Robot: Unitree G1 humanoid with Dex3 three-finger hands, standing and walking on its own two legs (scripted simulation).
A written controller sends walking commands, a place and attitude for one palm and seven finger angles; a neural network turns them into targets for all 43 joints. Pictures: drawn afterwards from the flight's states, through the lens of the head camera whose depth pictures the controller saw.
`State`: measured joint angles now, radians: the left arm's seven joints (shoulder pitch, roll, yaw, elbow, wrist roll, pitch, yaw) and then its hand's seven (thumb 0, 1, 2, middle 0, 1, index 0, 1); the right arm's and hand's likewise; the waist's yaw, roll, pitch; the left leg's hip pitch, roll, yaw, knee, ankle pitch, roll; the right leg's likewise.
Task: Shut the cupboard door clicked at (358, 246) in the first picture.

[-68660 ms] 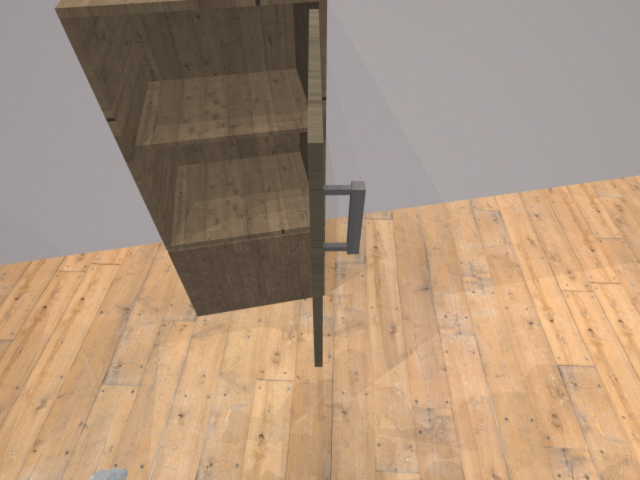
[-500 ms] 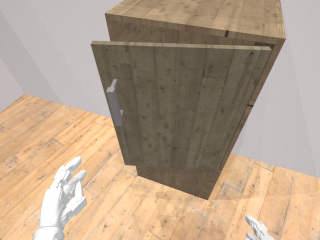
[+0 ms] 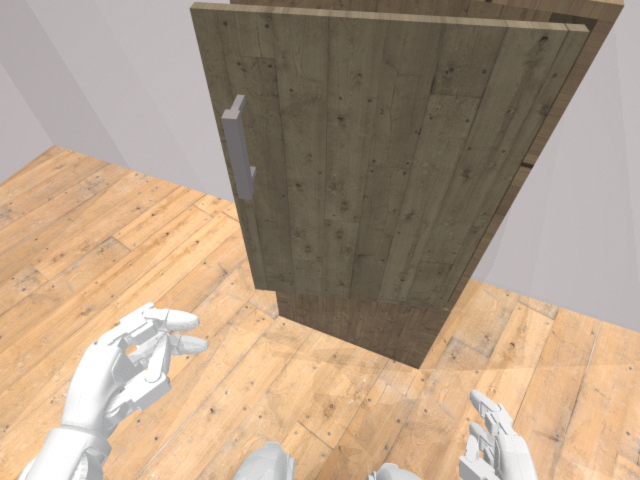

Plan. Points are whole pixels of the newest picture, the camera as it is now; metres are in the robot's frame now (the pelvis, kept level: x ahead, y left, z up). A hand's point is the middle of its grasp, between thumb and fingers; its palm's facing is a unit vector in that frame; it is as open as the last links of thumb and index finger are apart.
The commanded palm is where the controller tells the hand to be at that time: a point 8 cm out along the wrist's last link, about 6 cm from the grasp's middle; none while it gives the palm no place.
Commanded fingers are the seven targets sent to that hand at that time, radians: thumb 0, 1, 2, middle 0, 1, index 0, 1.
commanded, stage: raise the hand and make a fist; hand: left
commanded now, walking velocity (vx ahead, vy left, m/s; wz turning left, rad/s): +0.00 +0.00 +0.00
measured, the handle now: (242, 149) +0.51 +0.15 +0.13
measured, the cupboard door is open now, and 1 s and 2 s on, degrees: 16 16 16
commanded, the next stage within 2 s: bring the fist close to the handle in 1.20 s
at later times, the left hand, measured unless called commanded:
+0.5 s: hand (128, 347) +0.23 +0.21 +0.10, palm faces -0.03 -1.00 -0.04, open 3.1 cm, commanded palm +0.21 +0.27 +0.11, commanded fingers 0.00 0.90 0.90 -1.30 -1.50 -1.30 -1.50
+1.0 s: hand (130, 317) +0.25 +0.21 +0.13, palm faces -0.04 -1.00 -0.05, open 3.1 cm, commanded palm +0.22 +0.26 +0.13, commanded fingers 0.00 0.90 0.90 -1.30 -1.50 -1.30 -1.50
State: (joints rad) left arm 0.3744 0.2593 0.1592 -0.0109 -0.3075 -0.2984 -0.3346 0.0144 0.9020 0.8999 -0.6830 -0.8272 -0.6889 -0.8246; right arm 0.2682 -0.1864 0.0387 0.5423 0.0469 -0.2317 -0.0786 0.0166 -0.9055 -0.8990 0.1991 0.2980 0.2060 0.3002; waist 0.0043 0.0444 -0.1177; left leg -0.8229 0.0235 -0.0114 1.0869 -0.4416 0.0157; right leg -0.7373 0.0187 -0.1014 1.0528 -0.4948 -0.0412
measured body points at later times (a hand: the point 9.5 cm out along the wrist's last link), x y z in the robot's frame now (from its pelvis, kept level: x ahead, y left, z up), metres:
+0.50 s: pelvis +0.02 +0.03 +0.03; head +0.04 +0.04 +0.47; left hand +0.23 +0.27 +0.11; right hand +0.22 -0.19 -0.03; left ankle +0.06 +0.11 -0.66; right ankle +0.02 -0.10 -0.66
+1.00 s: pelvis +0.02 +0.02 +0.04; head +0.03 +0.01 +0.49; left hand +0.25 +0.26 +0.14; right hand +0.20 -0.22 -0.02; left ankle +0.06 +0.11 -0.66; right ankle +0.02 -0.10 -0.66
